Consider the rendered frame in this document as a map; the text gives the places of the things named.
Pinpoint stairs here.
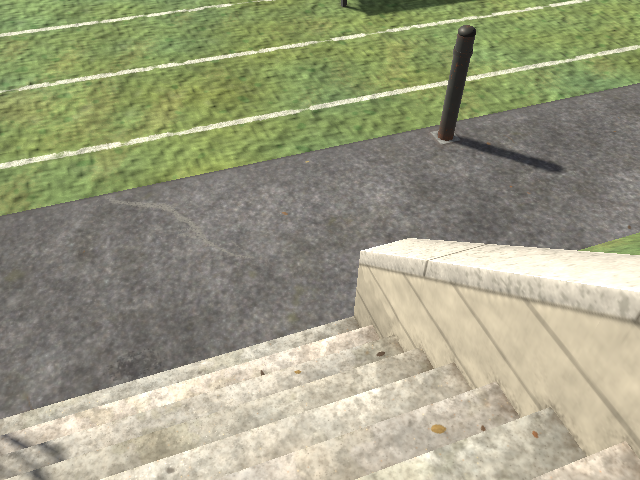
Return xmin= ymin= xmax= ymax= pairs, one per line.
xmin=0 ymin=316 xmax=640 ymax=480

